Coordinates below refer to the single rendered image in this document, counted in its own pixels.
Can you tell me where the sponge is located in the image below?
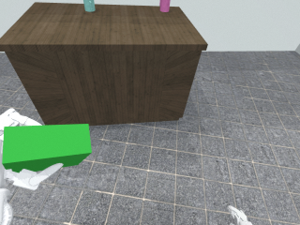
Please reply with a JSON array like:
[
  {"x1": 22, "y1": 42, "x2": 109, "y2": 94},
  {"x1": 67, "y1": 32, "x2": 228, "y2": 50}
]
[{"x1": 2, "y1": 124, "x2": 92, "y2": 173}]

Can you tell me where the table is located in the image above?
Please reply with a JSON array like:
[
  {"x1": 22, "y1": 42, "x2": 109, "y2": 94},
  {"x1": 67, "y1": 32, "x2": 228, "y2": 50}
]
[{"x1": 0, "y1": 2, "x2": 208, "y2": 127}]

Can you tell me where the robot left hand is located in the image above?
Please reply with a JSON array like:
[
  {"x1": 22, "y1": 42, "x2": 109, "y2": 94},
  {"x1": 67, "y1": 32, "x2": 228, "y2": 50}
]
[{"x1": 0, "y1": 108, "x2": 64, "y2": 191}]

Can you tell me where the robot left forearm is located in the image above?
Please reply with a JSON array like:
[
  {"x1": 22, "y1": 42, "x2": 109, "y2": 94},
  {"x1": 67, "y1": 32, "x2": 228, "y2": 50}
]
[{"x1": 0, "y1": 188, "x2": 14, "y2": 225}]

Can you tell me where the robot right hand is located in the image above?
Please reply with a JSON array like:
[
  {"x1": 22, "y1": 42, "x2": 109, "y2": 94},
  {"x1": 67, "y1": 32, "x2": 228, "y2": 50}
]
[{"x1": 227, "y1": 205, "x2": 252, "y2": 225}]

